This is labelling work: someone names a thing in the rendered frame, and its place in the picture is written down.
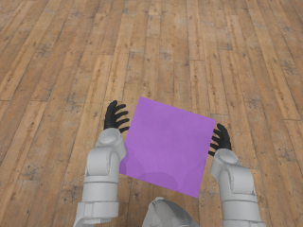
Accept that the robot right forearm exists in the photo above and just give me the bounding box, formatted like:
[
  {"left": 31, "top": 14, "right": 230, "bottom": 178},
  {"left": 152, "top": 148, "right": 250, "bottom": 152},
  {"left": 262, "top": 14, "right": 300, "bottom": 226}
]
[{"left": 209, "top": 148, "right": 266, "bottom": 227}]

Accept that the robot left forearm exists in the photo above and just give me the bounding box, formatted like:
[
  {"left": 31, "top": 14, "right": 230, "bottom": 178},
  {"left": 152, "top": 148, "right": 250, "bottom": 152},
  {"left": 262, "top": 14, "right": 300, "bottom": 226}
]
[{"left": 73, "top": 128, "right": 127, "bottom": 227}]

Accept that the robot right thigh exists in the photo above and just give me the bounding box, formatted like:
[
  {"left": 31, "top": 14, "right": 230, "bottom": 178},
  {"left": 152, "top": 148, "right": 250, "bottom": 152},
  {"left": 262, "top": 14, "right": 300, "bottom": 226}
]
[{"left": 148, "top": 200, "right": 200, "bottom": 227}]

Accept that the carton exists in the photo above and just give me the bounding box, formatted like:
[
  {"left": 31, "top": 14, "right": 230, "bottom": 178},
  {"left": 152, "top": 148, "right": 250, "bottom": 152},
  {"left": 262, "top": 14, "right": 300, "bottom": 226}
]
[{"left": 119, "top": 96, "right": 216, "bottom": 198}]

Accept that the robot right shin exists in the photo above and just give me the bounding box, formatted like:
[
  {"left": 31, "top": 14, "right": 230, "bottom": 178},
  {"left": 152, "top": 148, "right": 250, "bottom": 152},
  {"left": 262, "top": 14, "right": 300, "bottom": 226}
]
[{"left": 142, "top": 197, "right": 164, "bottom": 227}]

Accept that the robot right hand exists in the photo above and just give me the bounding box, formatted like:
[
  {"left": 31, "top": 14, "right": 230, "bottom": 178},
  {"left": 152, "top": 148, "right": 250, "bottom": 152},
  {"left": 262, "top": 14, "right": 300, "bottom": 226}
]
[{"left": 208, "top": 123, "right": 232, "bottom": 156}]

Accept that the robot left hand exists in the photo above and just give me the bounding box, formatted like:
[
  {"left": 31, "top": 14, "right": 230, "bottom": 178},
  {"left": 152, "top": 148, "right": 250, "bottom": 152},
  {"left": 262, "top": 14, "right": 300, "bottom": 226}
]
[{"left": 103, "top": 100, "right": 130, "bottom": 133}]

